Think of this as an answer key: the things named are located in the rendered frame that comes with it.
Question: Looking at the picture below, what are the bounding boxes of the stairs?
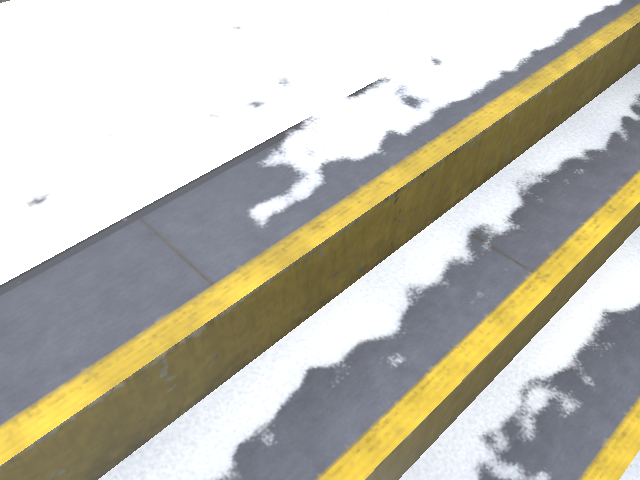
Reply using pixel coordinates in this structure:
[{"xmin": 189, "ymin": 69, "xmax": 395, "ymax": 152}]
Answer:
[{"xmin": 0, "ymin": 22, "xmax": 640, "ymax": 480}]

